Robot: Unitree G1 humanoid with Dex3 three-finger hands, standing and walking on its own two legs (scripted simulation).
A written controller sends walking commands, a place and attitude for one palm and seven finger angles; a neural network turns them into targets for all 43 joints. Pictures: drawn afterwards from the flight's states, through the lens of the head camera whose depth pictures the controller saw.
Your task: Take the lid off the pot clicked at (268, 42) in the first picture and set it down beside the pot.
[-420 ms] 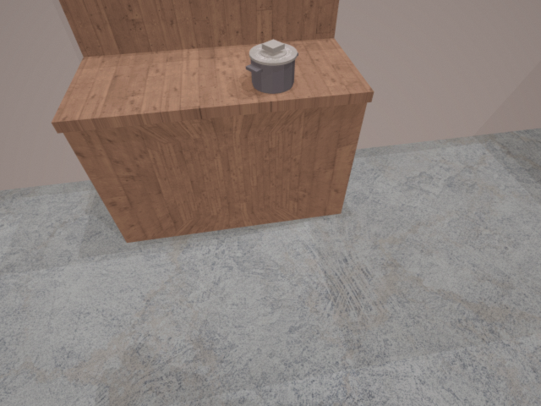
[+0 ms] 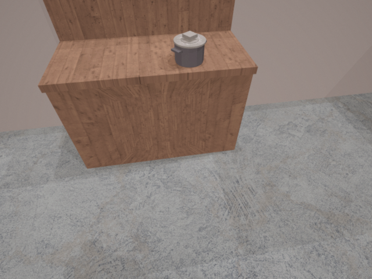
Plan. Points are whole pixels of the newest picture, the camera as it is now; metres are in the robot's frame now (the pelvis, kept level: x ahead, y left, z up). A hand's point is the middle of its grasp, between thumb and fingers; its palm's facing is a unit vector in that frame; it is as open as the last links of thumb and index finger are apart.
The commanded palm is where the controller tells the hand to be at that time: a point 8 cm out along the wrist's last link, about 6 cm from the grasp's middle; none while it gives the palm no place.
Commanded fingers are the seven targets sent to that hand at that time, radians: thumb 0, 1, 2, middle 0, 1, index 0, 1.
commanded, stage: look at it before walking up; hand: left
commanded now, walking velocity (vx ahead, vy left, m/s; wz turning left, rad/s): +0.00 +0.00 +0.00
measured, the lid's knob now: (189, 35) +1.13 +0.05 +0.03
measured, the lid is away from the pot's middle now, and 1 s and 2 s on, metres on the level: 0.00 0.00 0.00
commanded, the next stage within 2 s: walk to a spot facing it in 0.22 s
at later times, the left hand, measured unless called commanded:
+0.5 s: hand out of the picture +0.05 +0.23 -0.17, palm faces -0.03 -0.95 -0.30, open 7.4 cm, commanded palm none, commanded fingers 0.00 0.90 0.90 -0.20 -0.30 -0.20 -0.30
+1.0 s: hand out of the picture +0.07 +0.16 -0.16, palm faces -0.17 -0.96 -0.20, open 7.4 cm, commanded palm none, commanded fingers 0.00 0.90 0.90 -0.20 -0.30 -0.20 -0.30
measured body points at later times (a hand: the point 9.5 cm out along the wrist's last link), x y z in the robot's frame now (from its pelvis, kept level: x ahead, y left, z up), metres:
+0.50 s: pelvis +0.00 +0.01 +0.00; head +0.01 +0.00 +0.45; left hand +0.05 +0.28 -0.14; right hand +0.05 -0.26 -0.15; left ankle +0.01 +0.14 -0.75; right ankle +0.00 -0.10 -0.75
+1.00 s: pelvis +0.09 -0.02 +0.00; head +0.11 -0.04 +0.45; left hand +0.08 +0.21 -0.14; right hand +0.14 -0.28 -0.14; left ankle +0.19 +0.10 -0.68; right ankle +0.01 -0.10 -0.75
